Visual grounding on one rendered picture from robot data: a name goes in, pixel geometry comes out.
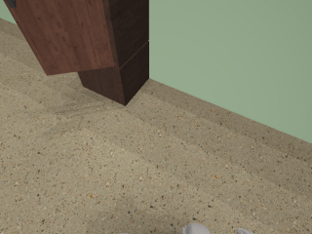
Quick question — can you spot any cupboard door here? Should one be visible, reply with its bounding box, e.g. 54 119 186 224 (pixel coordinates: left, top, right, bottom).
3 0 114 76

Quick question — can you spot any right robot thigh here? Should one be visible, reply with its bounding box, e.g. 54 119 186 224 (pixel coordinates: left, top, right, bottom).
181 223 212 234

